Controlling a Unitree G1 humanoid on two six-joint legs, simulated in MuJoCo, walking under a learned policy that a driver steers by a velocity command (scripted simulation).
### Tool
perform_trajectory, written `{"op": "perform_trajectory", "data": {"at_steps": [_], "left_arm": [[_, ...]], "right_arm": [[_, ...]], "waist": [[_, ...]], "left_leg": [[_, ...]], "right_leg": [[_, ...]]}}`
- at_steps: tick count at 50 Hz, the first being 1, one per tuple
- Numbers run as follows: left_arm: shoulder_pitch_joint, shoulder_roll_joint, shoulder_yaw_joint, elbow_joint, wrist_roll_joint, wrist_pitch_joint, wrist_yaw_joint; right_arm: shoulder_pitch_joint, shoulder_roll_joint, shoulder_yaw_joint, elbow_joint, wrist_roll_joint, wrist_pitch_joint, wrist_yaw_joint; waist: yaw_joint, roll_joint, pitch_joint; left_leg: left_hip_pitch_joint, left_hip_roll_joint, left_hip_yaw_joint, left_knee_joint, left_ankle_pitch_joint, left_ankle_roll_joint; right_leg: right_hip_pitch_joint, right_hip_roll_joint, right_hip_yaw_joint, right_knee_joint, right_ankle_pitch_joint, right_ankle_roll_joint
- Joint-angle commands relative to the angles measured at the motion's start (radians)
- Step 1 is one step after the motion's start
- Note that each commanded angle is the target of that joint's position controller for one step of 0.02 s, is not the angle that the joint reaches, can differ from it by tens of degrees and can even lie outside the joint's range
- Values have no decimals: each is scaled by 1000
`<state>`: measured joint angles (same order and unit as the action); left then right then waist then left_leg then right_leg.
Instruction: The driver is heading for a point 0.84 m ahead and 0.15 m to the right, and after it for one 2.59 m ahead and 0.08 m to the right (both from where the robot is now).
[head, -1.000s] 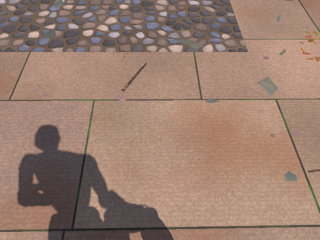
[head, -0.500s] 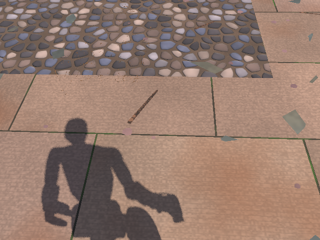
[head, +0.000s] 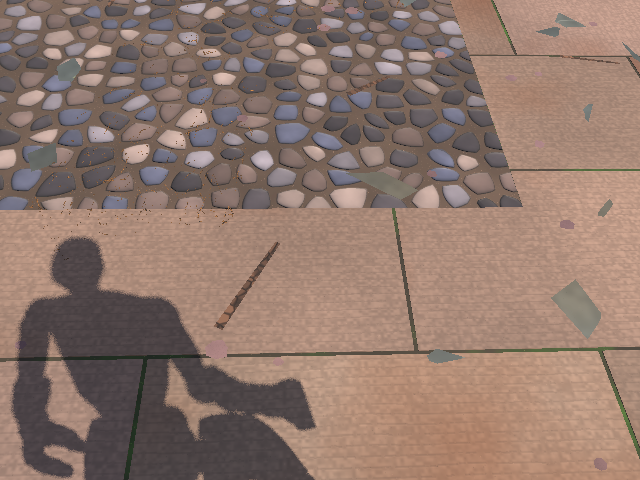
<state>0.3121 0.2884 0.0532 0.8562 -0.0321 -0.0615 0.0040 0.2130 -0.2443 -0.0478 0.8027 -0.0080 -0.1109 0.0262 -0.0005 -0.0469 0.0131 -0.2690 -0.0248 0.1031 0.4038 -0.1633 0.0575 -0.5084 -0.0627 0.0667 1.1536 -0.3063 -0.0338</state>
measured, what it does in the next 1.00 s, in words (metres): walks ahead: right foot, then left foot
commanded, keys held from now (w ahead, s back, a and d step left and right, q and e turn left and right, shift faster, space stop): w+e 0.44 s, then w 0.08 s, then w+q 0.48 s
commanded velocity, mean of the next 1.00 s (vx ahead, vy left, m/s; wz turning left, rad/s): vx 0.50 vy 0.00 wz -0.17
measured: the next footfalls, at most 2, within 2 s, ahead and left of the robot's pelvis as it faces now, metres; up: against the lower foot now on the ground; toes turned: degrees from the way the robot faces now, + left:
right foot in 0.40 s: +0.34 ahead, -0.17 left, +0.00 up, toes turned -16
left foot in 0.98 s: +0.71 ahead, -0.05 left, +0.00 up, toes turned -8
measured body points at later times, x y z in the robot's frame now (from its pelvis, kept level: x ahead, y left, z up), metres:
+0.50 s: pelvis +0.25 -0.08 -0.02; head +0.29 -0.09 +0.43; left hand +0.48 +0.14 -0.11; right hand +0.25 -0.37 -0.14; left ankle +0.14 +0.10 -0.64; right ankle +0.30 -0.16 -0.74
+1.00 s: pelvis +0.54 -0.10 -0.03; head +0.58 -0.11 +0.42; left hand +0.63 +0.17 -0.15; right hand +0.68 -0.38 -0.12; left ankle +0.67 -0.04 -0.74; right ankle +0.31 -0.17 -0.71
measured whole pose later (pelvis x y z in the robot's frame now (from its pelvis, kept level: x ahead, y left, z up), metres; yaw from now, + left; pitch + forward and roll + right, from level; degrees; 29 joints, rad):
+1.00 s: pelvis +0.54 -0.10 -0.03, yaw -8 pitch +3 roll -1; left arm 0.31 0.28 0.07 0.84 0.01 -0.04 0.02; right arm 0.11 -0.27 -0.06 0.74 0.02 -0.08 0.06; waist 0.03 0.01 0.02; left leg -0.54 -0.03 0.05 0.59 -0.13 0.10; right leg -0.01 0.00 -0.11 0.65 -0.49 -0.01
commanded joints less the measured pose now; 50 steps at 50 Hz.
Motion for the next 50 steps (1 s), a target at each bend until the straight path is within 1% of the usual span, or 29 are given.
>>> {"op": "perform_trajectory", "data": {"at_steps": [1,4,8,11,14,15,17,18,19,20,21,22,23,24,25,26,27,29,32,35,37,40,42,44,46,47,48,49,50], "left_arm": [[53,41,23,-52,-1,18,4],[-11,38,29,-82,7,23,5],[-119,20,23,-120,11,14,-16],[-229,0,12,-171,14,12,-37],[-300,-2,8,-224,11,12,-57],[-307,1,9,-238,9,13,-63],[-271,26,23,-252,9,18,-69],[-212,49,36,-246,8,22,-69],[-93,89,59,-221,6,23,-65],[72,154,94,-179,8,26,-49],[147,259,119,-159,7,34,-25],[115,287,111,-199,17,14,-33],[115,189,84,-192,23,2,-40],[73,141,69,-185,21,-5,-40],[-7,109,58,-196,18,-8,-41],[-63,70,45,-209,24,-10,-39],[-84,56,37,-215,34,-13,-36],[-74,76,41,-198,33,-27,-33],[-30,97,44,-162,37,-37,-20],[-15,96,40,-138,40,-37,-10],[-10,106,40,-124,42,-40,-7],[14,113,43,-90,39,-38,-4],[27,113,46,-71,34,-28,0],[20,123,49,-63,30,-14,7],[-14,153,56,-73,27,0,20],[-24,167,59,-77,27,7,26],[-46,171,57,-83,24,15,32],[-41,155,46,-99,31,9,38],[92,3,-3,-133,63,-21,12]], "right_arm": [[-11,-102,-29,-26,-7,-27,-3],[18,-120,-37,5,-11,-23,-18],[37,-146,-41,25,-8,-9,-34],[90,-169,-48,48,1,7,-41],[124,-183,-54,66,13,30,-42],[121,-190,-56,67,17,38,-43],[92,-218,-63,58,23,48,-48],[80,-233,-68,53,27,54,-52],[61,-244,-70,49,30,61,-55],[49,-235,-65,40,33,59,-57],[88,-126,-33,4,-4,44,-51],[119,-78,-9,-40,5,-1,-34],[3,-163,-30,-55,44,-30,-19],[-22,-161,-27,-62,59,-41,-14],[-18,-149,-27,-44,40,-39,-23],[-8,-160,-36,-31,22,-28,-27],[26,-156,-39,-17,22,-10,-23],[59,-129,-36,0,18,17,-23],[-17,-111,-30,-20,16,35,-30],[-80,-101,-25,-34,24,31,-22],[-130,-89,-19,-48,28,26,-13],[-190,-82,-13,-76,34,23,2],[-219,-78,-10,-99,33,20,17],[-227,-79,-9,-121,31,17,34],[-174,-105,-21,-127,28,21,41],[-103,-132,-36,-117,26,26,39],[39,-174,-59,-87,26,29,34],[197,-245,-86,-61,23,35,18],[233,-336,-104,-60,30,31,11]], "waist": [[22,128,-18],[12,104,11],[-22,92,37],[-69,76,73],[-88,80,93],[-80,87,91],[-38,126,42],[2,151,-2],[73,150,-66],[160,110,-150],[128,-109,-218],[64,-196,-376],[124,-58,-326],[94,-32,-202],[42,54,-127],[12,41,-91],[-14,20,-88],[-28,14,-81],[-3,4,-30],[27,-9,-6],[51,-11,16],[79,-6,55],[88,-1,69],[77,-8,64],[34,-44,5],[-6,-62,-48],[-86,-44,-122],[-157,39,-218],[-54,306,-337]], "left_leg": [[89,275,-193,-262,173,136],[123,273,-106,-272,249,135],[177,260,-7,-276,267,110],[263,293,28,-263,283,107],[367,324,56,-213,346,98],[386,330,69,-185,406,90],[394,326,105,-77,710,67],[391,321,117,21,871,56],[356,302,133,188,947,40],[214,256,145,430,815,1],[-144,151,137,780,105,-48],[-430,-30,-99,1027,-444,-73],[-534,37,-208,1048,-367,-50],[-540,83,-187,974,-274,-27],[-481,133,-176,884,-202,-27],[-417,162,-173,812,-162,-33],[-357,180,-174,790,-132,-39],[-329,184,-154,744,-85,-60],[-417,189,-151,626,54,-80],[-438,171,-150,451,227,-71],[-426,148,-141,343,305,-60],[-460,120,-138,246,310,-41],[-498,108,-128,207,262,-23],[-495,89,-101,185,176,1],[-378,32,-37,187,70,35],[-273,-6,-8,194,24,56],[-74,-45,3,145,62,87],[227,49,-169,119,108,145],[624,315,-705,89,13,349]], "right_leg": [[-123,-73,55,15,104,11],[-212,-69,76,-74,221,24],[-218,-58,23,-287,374,21],[-251,-56,-32,-397,375,6],[-283,-44,-81,-461,288,-17],[-265,-33,-102,-476,245,-30],[-140,26,-164,-491,151,-66],[-45,66,-192,-488,103,-88],[116,110,-207,-529,106,-118],[390,129,-163,-612,179,-160],[695,-100,210,-632,204,-251],[898,-289,773,-809,72,-435],[871,-272,678,-861,81,-368],[732,-237,503,-855,153,-320],[575,-189,375,-857,253,-275],[468,-152,292,-874,346,-252],[404,-135,245,-899,390,-242],[351,-125,171,-935,497,-245],[356,-114,75,-974,543,-221],[393,-94,-4,-998,478,-173],[414,-101,-38,-1018,424,-154],[506,-140,-72,-1021,427,-148],[589,-168,-91,-989,480,-143],[648,-192,-109,-932,608,-129],[664,-188,-143,-813,938,-103],[660,-179,-158,-703,1098,-89],[597,-148,-190,-511,1132,-61],[381,-105,-201,-222,876,-22],[-87,111,-141,163,-90,48]]}}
